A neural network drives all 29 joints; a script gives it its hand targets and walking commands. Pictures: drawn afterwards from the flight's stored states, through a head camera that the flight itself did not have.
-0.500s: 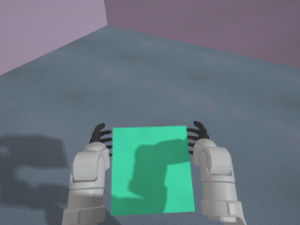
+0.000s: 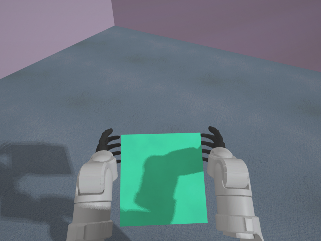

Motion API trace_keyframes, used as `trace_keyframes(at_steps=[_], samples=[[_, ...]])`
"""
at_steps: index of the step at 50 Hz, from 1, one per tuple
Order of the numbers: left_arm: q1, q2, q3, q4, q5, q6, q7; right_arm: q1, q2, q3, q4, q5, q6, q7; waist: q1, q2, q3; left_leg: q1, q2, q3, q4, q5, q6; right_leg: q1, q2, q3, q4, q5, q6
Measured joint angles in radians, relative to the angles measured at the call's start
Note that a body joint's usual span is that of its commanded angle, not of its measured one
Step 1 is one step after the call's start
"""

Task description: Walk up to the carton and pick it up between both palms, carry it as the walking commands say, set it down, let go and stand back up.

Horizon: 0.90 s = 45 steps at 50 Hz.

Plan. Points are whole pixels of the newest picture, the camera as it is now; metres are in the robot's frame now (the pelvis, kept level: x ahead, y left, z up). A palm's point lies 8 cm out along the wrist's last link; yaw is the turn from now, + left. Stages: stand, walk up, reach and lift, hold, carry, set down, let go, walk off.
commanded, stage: carry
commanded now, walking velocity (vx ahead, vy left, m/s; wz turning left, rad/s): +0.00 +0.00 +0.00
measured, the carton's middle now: (160, 174) +0.32 +0.00 -0.05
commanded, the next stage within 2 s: hold in 0.74 s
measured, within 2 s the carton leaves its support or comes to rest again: neither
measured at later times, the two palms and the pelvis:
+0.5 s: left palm (104, 158) +0.29 +0.14 +0.09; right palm (218, 153) +0.30 -0.14 +0.09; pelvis +0.00 +0.00 +0.00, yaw +0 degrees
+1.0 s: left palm (102, 175) +0.28 +0.15 +0.03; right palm (210, 172) +0.29 -0.13 +0.03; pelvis +0.00 +0.00 +0.00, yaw +0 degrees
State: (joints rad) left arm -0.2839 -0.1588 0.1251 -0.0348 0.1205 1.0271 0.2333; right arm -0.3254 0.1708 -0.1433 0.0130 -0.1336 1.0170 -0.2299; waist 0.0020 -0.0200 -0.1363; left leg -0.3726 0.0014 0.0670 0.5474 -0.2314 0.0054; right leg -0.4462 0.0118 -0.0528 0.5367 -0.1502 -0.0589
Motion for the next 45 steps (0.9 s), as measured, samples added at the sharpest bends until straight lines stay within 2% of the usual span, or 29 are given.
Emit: trace_keyframes(at_steps=[21,39,40,41,43,45], samples=[[0.0,0.0,0.0,0.0,0.0,-0.002,0.0,0.002,-0.001,0.004,-0.024,0.0,0.014,0.003,0.0,0.0,0.0,0.0,0.0,0.0,0.001,0.0,0.0,0.0,0.0,0.0,0.0,0.001,0.0],[0.0,0.0,0.0,0.0,-0.001,0.043,0.0,0.003,-0.001,0.007,-0.051,0.0,0.055,0.003,0.0,0.0,0.001,0.0,0.0,0.0,0.001,0.0,0.0,0.0,0.0,0.0,0.0,0.001,0.0],[0.0,0.0,0.0,0.001,0.009,0.036,-0.011,0.003,-0.001,0.006,-0.049,-0.009,0.047,0.014,0.0,0.0,0.009,0.007,0.0,0.0,0.0,0.0,0.0,0.007,0.0,0.0,0.0,0.0,0.0],[0.001,0.001,0.007,0.023,0.03,0.001,-0.042,0.001,-0.001,-0.004,-0.013,-0.03,0.002,0.041,0.0,0.0,0.033,0.029,0.0,0.0,-0.003,-0.001,0.001,0.028,0.0,0.001,-0.002,-0.001,0.0],[0.001,0.001,0.037,0.155,0.056,-0.118,-0.078,-0.002,-0.001,-0.027,0.145,-0.056,-0.127,0.067,0.0,0.0,0.052,0.061,-0.001,0.0,-0.009,-0.003,0.001,0.059,0.0,0.001,-0.003,-0.004,0.0],[0.018,0.005,0.047,0.236,0.075,-0.197,-0.085,0.013,-0.005,-0.029,0.25,-0.062,-0.198,0.076,0.0,0.0,0.063,0.075,-0.001,-0.001,-0.01,-0.004,0.001,0.072,0.0,0.001,-0.003,-0.007,0.0]])
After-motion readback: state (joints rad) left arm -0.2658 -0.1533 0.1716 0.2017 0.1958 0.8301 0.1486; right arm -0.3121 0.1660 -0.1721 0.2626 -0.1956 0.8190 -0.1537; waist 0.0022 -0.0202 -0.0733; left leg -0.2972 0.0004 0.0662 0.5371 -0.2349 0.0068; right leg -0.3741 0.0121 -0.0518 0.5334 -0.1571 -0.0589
